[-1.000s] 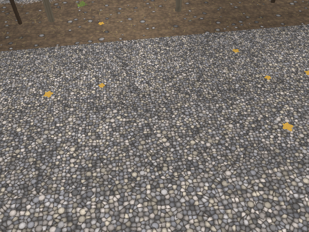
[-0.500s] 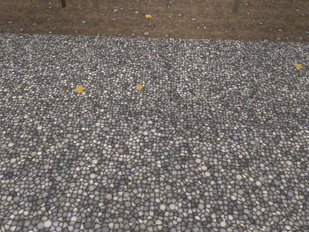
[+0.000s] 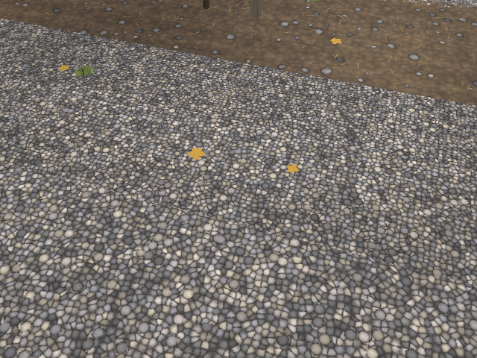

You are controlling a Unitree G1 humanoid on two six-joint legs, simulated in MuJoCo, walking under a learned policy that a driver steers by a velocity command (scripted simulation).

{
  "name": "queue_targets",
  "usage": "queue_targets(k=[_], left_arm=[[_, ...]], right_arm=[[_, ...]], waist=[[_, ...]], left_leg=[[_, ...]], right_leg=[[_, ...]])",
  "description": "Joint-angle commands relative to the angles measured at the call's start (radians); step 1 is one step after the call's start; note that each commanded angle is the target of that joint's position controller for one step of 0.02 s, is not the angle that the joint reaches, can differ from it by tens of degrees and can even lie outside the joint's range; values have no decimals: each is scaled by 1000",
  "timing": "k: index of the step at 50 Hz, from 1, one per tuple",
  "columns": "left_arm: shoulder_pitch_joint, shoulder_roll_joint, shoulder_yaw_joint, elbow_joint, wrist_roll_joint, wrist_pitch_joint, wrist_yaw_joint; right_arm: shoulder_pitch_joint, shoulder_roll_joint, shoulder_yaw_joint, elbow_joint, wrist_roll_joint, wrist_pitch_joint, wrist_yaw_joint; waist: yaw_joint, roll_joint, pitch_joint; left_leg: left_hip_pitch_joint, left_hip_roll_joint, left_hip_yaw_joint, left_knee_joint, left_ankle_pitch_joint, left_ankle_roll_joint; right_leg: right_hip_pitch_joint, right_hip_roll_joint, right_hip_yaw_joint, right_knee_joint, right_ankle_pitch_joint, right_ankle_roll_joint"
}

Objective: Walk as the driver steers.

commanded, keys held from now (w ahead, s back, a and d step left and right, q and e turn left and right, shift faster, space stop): w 0.14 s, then w+e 0.86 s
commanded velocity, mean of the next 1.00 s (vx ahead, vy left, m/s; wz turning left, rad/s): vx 0.50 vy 0.00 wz -0.30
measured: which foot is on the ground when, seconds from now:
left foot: up 0.00-0.28, down 0.30-0.78, up 0.80-1.00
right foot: down 0.00-0.32, up 0.34-0.74, down 0.76-1.00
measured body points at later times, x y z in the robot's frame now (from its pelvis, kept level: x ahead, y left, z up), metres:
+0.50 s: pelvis +0.24 +0.05 -0.02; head +0.25 +0.05 +0.43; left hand +0.38 +0.28 -0.15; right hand +0.22 -0.19 -0.16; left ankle +0.19 +0.16 -0.74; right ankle +0.29 -0.09 -0.69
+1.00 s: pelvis +0.57 -0.05 -0.18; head +0.58 -0.05 +0.27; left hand +0.62 +0.18 -0.33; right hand +0.61 -0.32 -0.30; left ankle +0.72 +0.07 -0.87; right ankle +0.51 -0.11 -0.92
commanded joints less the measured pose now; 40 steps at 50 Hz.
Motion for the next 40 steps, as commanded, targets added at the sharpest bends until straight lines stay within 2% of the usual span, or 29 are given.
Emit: queue_targets(k=[1,4,6,7,10,12,14,15,16,17,18,19,20,22,23,24,25,26,27,28,30,32,33,35,36,37,38,39,40], left_arm=[[12,71,25,-28,19,-30,-6],[80,78,27,27,31,-23,-54],[83,94,34,35,35,-24,-74],[99,88,33,51,59,-25,-72],[140,101,38,62,48,-27,-56],[156,124,51,61,33,-23,-52],[104,164,67,48,24,-7,-66],[101,169,75,42,40,-6,-81],[202,44,49,25,62,-8,-98],[119,-12,37,-31,25,-30,-112],[-42,26,56,-83,-3,-25,-94],[-58,45,66,-77,6,-9,-63],[-22,31,65,-69,29,7,-51],[-1,-70,34,-70,77,28,-62],[44,-91,23,-56,88,34,-86],[40,-76,19,-48,90,22,-104],[6,-38,28,-60,69,18,-117],[-35,-15,31,-72,53,10,-120],[-67,-9,34,-83,52,17,-117],[-118,3,32,-110,53,27,-115],[-211,51,40,-148,63,46,-95],[-295,50,31,-163,85,59,-87],[-333,44,24,-174,86,65,-85],[-341,48,23,-152,84,71,-80],[-291,58,28,-129,88,70,-76],[-145,91,46,-70,84,62,-73],[39,175,83,-5,56,42,-62],[196,244,117,24,69,34,-64],[409,283,132,82,51,45,-78]], right_arm=[[-23,11,16,-61,18,-3,12],[-49,23,23,-91,9,21,30],[-49,-3,18,-110,6,32,31],[-15,-11,18,-110,2,29,29],[-95,-64,-3,-167,3,19,4],[-136,-45,-1,-203,2,14,-5],[-1,-51,-18,-165,31,-3,-3],[137,-90,-35,-118,40,-23,-11],[306,-166,-44,-81,37,-36,-30],[457,-139,-32,-58,7,-43,-16],[394,-114,-38,-18,-1,-53,-12],[290,-61,-19,-17,32,-54,-4],[228,16,6,-33,39,-44,-10],[130,100,37,-67,24,-35,-34],[87,113,41,-74,10,-29,-55],[17,153,67,-106,-7,-41,-87],[78,105,60,-89,-10,-49,-101],[134,57,51,-69,-21,-59,-107],[216,29,54,-29,-30,-56,-96],[283,41,62,8,-42,-53,-82],[372,61,85,68,-22,-51,-52],[439,19,82,120,17,-52,-48],[463,-2,81,140,26,-45,-52],[473,-9,78,174,19,-19,-60],[483,-24,73,194,9,-9,-58],[459,-48,69,211,-9,2,-48],[446,-85,58,202,-21,7,-21],[525,-9,77,222,-68,10,9],[573,75,109,203,-44,11,44]], waist=[[-11,-55,-18],[-17,-77,3],[-16,-75,15],[-29,-86,24],[5,-82,28],[18,-93,42],[-68,-83,16],[-126,-18,-34],[-138,210,-253],[-211,190,-217],[-204,101,48],[-128,44,82],[-83,11,34],[-28,7,79],[-2,27,57],[-2,-11,47],[-33,26,4],[-64,5,-5],[-76,27,19],[-90,16,70],[-97,5,144],[-136,-14,190],[-152,-8,206],[-162,-42,226],[-140,-60,210],[-76,-100,165],[-11,-160,51],[16,-171,-64],[76,-241,-393]], left_leg=[[-73,66,-8,-173,138,-22],[27,61,19,-272,298,-29],[66,49,19,-284,310,-21],[56,68,-35,-210,384,-9],[-23,66,-27,-274,215,-6],[80,39,35,-346,105,-2],[413,-32,140,-476,197,19],[639,-37,130,-504,247,54],[983,196,-169,-546,495,280],[948,370,-519,-726,381,407],[716,397,-499,-781,155,359],[593,376,-383,-773,115,316],[504,338,-277,-778,85,285],[340,263,-105,-780,153,205],[286,231,-54,-750,173,171],[262,176,23,-687,144,124],[270,148,78,-641,138,117],[180,102,161,-581,79,102],[94,106,171,-579,27,103],[65,151,140,-563,-35,110],[146,234,65,-533,-58,119],[302,265,17,-490,-67,112],[365,270,-3,-485,-55,112],[423,260,4,-424,-14,90],[432,238,37,-342,79,78],[419,229,62,-202,153,56],[366,133,180,-28,314,30],[7,113,200,247,153,-54],[-166,20,158,638,-363,-100]], right_leg=[[95,-255,214,-252,81,-200],[7,-243,147,-246,143,-210],[-14,-247,133,-220,88,-217],[10,-282,157,-183,106,-221],[163,-300,212,-86,115,-226],[139,-283,209,-24,111,-214],[-39,-208,152,176,211,-196],[-191,-139,115,388,234,-158],[-412,-1,46,749,-192,-58],[-624,76,161,945,-514,-58],[-747,12,252,988,-419,-90],[-712,-48,227,1012,-325,-94],[-637,-80,213,996,-234,-99],[-529,-119,220,848,-60,-95],[-475,-115,207,812,76,-101],[-468,-135,235,617,333,-83],[-424,-119,185,539,456,-60],[-324,-109,137,396,682,-42],[-216,-89,81,374,737,-32],[-208,-97,75,343,739,-31],[-282,-121,105,289,653,-47],[-369,-135,103,162,560,-52],[-386,-140,96,118,530,-51],[-342,-150,81,12,492,-51],[-250,-136,55,-10,475,-47],[-95,-135,58,-51,498,-61],[205,-46,-52,-56,573,-71],[664,-116,35,195,865,-186],[1080,-273,248,426,989,-366]])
